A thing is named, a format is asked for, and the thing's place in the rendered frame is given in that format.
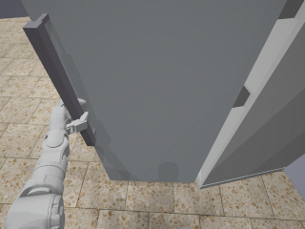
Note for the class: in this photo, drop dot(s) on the left robot hand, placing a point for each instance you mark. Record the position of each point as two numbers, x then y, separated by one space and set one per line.
61 119

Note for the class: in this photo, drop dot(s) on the fridge door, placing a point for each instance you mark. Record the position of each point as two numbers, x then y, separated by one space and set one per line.
159 77

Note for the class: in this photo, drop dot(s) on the robot left upper arm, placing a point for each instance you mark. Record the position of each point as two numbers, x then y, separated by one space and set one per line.
37 212

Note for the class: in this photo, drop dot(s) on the handle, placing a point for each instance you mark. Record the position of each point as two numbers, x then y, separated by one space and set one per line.
45 50

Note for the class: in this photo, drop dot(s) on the robot left forearm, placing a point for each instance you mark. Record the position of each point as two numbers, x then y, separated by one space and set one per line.
51 168

